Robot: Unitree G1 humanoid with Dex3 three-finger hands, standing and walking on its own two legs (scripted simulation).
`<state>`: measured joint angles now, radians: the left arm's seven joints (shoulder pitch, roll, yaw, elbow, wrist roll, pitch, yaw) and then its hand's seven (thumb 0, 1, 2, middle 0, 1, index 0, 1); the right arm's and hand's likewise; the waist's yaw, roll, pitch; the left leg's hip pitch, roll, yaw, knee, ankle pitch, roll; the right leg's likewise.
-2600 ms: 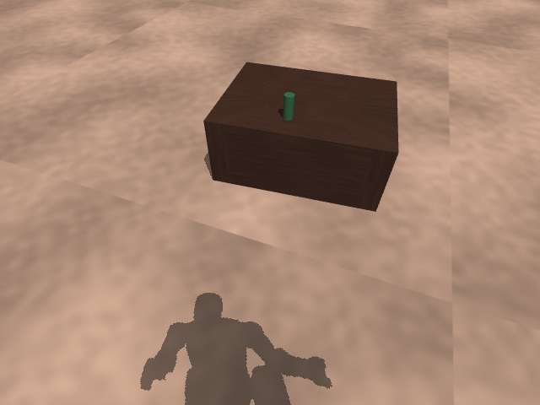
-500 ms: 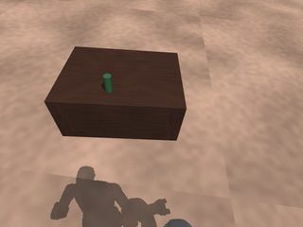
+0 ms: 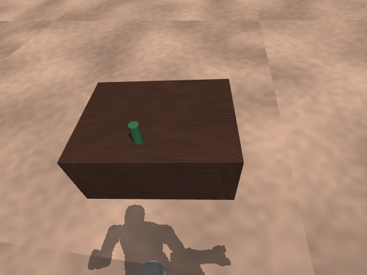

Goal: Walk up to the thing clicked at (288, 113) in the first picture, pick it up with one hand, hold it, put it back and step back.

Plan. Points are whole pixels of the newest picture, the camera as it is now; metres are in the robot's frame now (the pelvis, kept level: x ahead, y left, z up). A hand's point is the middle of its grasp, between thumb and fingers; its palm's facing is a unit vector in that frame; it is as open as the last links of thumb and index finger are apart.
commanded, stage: walk up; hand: left
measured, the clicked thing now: (136, 133) +0.81 +0.28 -0.32
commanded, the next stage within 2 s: none
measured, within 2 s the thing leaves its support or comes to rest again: neither
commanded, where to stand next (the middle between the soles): +0.36 +0.07 m, yaw +0 degrees
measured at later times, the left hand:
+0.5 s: hand (62, 247) +0.23 +0.36 -0.15, palm faces -0.03 -0.94 -0.33, open 7.4 cm
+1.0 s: hand (83, 196) +0.37 +0.34 -0.14, palm faces -0.02 -0.92 -0.39, open 7.4 cm
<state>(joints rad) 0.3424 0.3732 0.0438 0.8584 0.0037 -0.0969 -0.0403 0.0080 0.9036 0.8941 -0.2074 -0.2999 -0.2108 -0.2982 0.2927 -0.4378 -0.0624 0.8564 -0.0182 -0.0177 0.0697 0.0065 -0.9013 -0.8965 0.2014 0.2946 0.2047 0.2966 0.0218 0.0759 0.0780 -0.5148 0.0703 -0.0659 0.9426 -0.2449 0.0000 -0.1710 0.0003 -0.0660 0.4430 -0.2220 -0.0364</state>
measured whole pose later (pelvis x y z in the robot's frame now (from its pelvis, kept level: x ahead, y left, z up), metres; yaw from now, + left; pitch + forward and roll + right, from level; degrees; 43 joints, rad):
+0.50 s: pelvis +0.18 +0.08 +0.00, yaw +1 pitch -3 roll +0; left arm 0.31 0.43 0.05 0.88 0.00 -0.05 -0.05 0.01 0.91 0.89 -0.20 -0.30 -0.21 -0.30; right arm 0.32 -0.38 -0.04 0.82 -0.01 -0.07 0.05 0.01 -0.90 -0.90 0.20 0.30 0.21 0.30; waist -0.01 -0.05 0.09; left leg -0.15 -0.01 0.10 0.45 -0.25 0.05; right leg -0.49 -0.07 0.03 0.92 -0.26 -0.01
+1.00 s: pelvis +0.29 +0.08 -0.01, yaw +1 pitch -3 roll +0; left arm 0.22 0.36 0.02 0.85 0.02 -0.04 -0.02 0.01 0.90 0.89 -0.21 -0.30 -0.21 -0.30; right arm 0.28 -0.41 -0.03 0.91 -0.01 -0.01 0.02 0.01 -0.90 -0.90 0.20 0.29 0.21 0.30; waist 0.01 0.04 0.10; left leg -0.39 0.06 -0.02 0.77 -0.35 -0.01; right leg -0.30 -0.03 -0.06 0.58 -0.22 -0.02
